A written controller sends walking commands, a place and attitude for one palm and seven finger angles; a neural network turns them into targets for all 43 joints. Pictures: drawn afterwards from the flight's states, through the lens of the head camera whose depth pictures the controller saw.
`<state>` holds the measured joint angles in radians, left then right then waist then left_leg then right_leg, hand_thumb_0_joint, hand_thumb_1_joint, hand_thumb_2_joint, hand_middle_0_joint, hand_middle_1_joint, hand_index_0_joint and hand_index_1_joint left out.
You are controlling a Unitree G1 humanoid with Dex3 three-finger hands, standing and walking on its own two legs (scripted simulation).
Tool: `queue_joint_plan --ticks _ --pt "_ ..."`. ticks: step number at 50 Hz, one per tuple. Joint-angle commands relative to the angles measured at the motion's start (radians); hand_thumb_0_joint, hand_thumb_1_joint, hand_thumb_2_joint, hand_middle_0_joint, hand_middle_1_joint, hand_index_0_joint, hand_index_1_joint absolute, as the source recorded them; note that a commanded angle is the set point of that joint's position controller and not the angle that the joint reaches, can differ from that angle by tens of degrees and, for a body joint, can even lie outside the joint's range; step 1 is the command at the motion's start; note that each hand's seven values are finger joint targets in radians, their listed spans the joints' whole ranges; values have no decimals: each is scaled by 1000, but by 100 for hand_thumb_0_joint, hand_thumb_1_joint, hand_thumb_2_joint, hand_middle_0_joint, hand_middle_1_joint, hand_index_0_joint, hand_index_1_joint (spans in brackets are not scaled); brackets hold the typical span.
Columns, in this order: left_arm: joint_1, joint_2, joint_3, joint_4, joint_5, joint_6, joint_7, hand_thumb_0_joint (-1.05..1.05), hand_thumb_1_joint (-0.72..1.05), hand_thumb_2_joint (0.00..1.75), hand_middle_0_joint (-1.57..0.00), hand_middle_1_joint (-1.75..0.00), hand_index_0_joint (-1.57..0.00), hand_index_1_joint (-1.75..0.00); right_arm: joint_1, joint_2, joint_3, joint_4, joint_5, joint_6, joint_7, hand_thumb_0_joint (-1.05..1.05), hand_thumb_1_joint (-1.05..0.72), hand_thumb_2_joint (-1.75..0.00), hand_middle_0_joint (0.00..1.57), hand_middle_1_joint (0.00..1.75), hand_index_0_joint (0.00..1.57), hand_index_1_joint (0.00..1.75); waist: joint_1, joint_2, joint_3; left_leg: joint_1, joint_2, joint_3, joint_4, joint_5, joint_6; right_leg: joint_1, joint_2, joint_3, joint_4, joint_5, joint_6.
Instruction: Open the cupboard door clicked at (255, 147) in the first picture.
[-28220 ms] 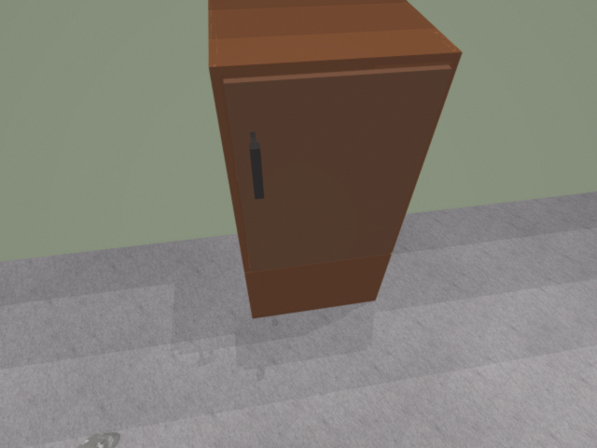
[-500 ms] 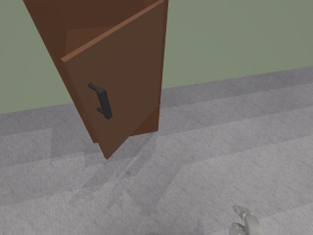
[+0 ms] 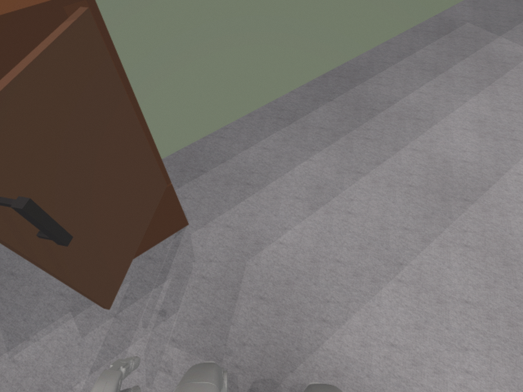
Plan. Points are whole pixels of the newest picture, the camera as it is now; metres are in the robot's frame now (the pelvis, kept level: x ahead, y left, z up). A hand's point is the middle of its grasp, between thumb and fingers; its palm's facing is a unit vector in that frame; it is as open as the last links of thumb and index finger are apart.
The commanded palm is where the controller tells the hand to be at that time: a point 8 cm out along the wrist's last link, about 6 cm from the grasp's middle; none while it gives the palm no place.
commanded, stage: walk to a spot facing it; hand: left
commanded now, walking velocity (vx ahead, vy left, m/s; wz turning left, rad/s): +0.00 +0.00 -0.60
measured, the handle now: (34, 221) +0.37 +0.41 +0.00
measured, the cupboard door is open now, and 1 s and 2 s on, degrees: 41 41 41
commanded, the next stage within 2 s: turn to face it in 1.98 s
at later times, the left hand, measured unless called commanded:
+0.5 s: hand (184, 370) +0.17 +0.15 -0.16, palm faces -0.30 -0.92 -0.25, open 7.4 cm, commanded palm none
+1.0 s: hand (223, 314) +0.26 +0.09 -0.16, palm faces -0.53 -0.83 -0.16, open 7.4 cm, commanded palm none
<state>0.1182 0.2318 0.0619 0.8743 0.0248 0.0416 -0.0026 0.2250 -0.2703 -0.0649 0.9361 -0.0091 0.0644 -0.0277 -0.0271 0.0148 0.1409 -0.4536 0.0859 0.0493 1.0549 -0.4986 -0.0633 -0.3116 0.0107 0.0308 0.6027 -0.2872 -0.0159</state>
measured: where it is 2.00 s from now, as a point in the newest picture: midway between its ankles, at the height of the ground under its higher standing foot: (380, 323)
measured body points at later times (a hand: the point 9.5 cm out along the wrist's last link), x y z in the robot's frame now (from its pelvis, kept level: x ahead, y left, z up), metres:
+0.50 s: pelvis +0.01 -0.02 -0.01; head +0.05 -0.05 +0.44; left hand +0.18 +0.20 -0.14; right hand -0.03 -0.27 -0.16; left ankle +0.04 +0.13 -0.72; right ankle -0.02 -0.13 -0.74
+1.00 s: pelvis +0.10 -0.05 +0.01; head +0.14 -0.04 +0.46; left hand +0.29 +0.13 -0.15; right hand -0.01 -0.27 -0.12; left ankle +0.12 +0.07 -0.73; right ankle +0.03 -0.16 -0.64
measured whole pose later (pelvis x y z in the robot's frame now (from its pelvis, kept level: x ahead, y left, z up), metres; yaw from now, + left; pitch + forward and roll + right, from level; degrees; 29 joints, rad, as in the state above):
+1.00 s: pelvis +0.10 -0.05 +0.01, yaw -35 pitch +1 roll -1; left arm 0.23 0.25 0.09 0.96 0.04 0.03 -0.07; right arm 0.32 -0.17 -0.02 0.92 -0.03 -0.06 -0.02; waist 0.01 -0.04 0.04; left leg -0.14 0.08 0.16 0.43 -0.30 0.00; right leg -0.58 -0.04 -0.02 1.15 -0.29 -0.01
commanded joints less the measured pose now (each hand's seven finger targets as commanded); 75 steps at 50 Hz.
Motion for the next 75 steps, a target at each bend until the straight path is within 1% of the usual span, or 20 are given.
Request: queue_joint_plan --ticks 1,6,8,9,14,21,22,23,25,39,40,41,42,48,57,61,62,63,69,75 --pt "14 207 56 -71 9 -10 13 0 90 90 -20 -30 -20 -30 29 -24 -3 -90 -4 -33 4 0 -90 -90 20 30 20 30 22 -145 -146 59 -35 10 -150 76 -5 20 -206 246 -229 246 -169" --pt "-26 179 55 -83 -3 -1 5 0 90 90 -20 -30 -20 -30 138 -46 -5 -68 -1 -58 -6 0 -90 -90 20 30 20 30 -36 -152 -158 287 -56 -6 -534 212 18 -104 -138 285 -162 92 -95" --pt "13 68 32 -120 -18 5 -9 0 90 90 -20 -30 -20 -30 177 -209 -31 -81 -26 -77 -17 0 -90 -90 20 30 20 30 -34 325 -168 384 362 -491 -833 168 188 -328 80 27 247 -292 24" --pt "-10 106 34 -131 -6 -3 -16 0 90 90 -20 -30 -20 -30 163 -216 -28 -100 -25 -79 -18 0 -90 -90 20 30 20 30 -33 218 -160 272 440 -536 -838 161 259 -287 10 45 421 -310 29" --pt "15 59 41 -75 -2 3 -43 0 90 90 -20 -30 -20 -30 28 -113 -3 -114 -28 -83 -23 0 -90 -90 20 30 20 30 30 173 -140 282 224 -70 -735 520 169 -243 -43 -56 477 -154 67" --pt "46 55 29 -61 -5 -17 -34 0 90 90 -20 -30 -20 -30 95 -148 -34 -74 -20 -66 -6 0 -90 -90 20 30 20 30 10 179 -199 314 243 54 -544 641 125 27 1 -152 -42 -28 28" --pt "110 93 38 -41 -3 -21 -29 0 90 90 -20 -30 -20 -30 75 -140 -36 -80 -13 -63 -2 0 -90 -90 20 30 20 30 43 112 -211 225 214 85 -450 532 78 163 -24 -113 -164 113 8" --pt "174 200 60 -21 7 -31 -14 0 90 90 -20 -30 -20 -30 56 -75 -27 -109 -1 -60 3 0 -90 -90 20 30 20 30 73 -192 -229 8 98 177 -243 230 13 332 -246 179 -247 374 -69" --pt "234 254 74 -2 -5 -30 10 0 90 90 -20 -30 -20 -30 -45 -36 -10 -153 -1 -41 -5 0 -90 -90 20 30 20 30 123 -264 -208 -173 14 -7 42 -127 0 303 -378 353 -250 480 -218" --pt "85 168 64 -7 -1 -56 -14 0 90 90 -20 -30 -20 -30 47 -30 -14 -98 -8 -101 20 0 -90 -90 20 30 20 30 -9 -136 -121 300 -77 18 -563 179 17 -77 -142 308 -249 -231 -141" --pt "63 117 53 -28 -4 -56 -19 0 90 90 -20 -30 -20 -30 148 -81 -21 -66 -12 -113 5 0 -90 -90 20 30 20 30 -57 -5 -149 496 6 -70 -683 94 43 -235 -70 241 -121 -245 -94" --pt "67 38 34 -54 -14 -55 -31 0 90 90 -20 -30 -20 -30 258 -197 -45 -43 -36 -119 -4 0 -90 -90 20 30 20 30 -102 333 -178 640 301 -457 -819 -164 139 -458 80 57 223 -307 -27" --pt "-24 68 39 -106 -6 -66 -40 0 90 90 -20 -30 -20 -30 316 -228 -44 -43 -33 -117 -17 0 -90 -90 20 30 20 30 -121 245 -137 551 458 -604 -914 -227 233 -515 7 13 415 -301 -12" --pt "8 10 25 -34 10 -49 -69 0 90 90 -20 -30 -20 -30 212 -52 16 -35 -20 -148 -9 0 -90 -90 20 30 20 30 -4 136 -82 461 224 -37 -810 545 129 -480 -84 -50 584 38 22" --pt "-174 -3 5 -63 3 -40 -71 0 90 90 -20 -30 -20 -30 300 -60 18 46 -32 -136 -4 0 -90 -90 20 30 20 30 -26 145 -9 392 257 132 -809 660 146 -255 -61 -160 144 88 -24" --pt "202 88 33 53 4 -69 -49 0 90 90 -20 -30 -20 -30 222 -98 12 44 -15 -130 6 0 -90 -90 20 30 20 30 167 62 -222 272 196 219 -325 948 83 333 25 -196 -13 71 -100" --pt "360 207 67 98 7 -80 -32 0 90 90 -20 -30 -20 -30 233 -40 21 23 8 -134 18 0 -90 -90 20 30 20 30 226 -177 -364 -13 94 228 10 474 44 657 -224 124 -94 6 -173" --pt "404 282 79 112 -18 -80 -19 0 90 90 -20 -30 -20 -30 200 -1 19 -16 19 -137 9 0 -90 -90 20 30 20 30 206 -303 -419 -236 -28 135 321 -140 16 728 -460 545 -247 177 -268" --pt "56 90 21 44 -4 -93 6 0 90 90 -20 -30 -20 -30 218 46 7 67 -23 -79 22 0 -90 -90 20 30 20 30 -19 -133 -118 -37 92 -7 83 198 19 4 -245 113 -419 -35 -166" --pt "150 60 23 98 -8 -122 -3 0 90 90 -20 -30 -20 -30 79 56 0 20 -22 -86 40 0 -90 -90 20 30 20 30 9 -87 -94 -103 66 3 -161 304 13 94 -225 124 -455 2 -193"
